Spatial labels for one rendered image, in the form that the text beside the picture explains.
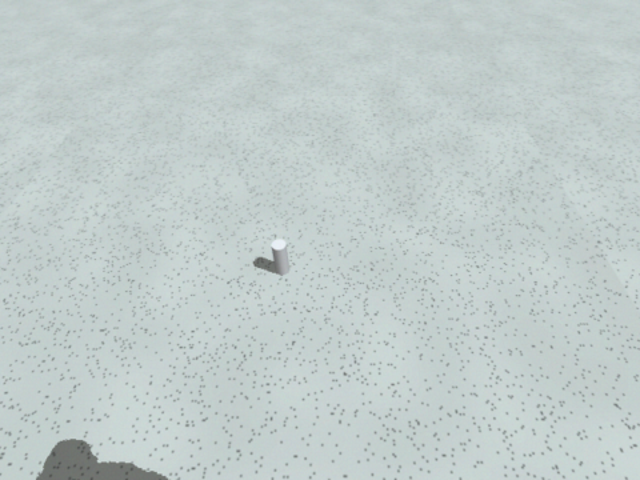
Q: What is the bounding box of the can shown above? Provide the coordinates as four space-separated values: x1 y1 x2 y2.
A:
271 239 289 275

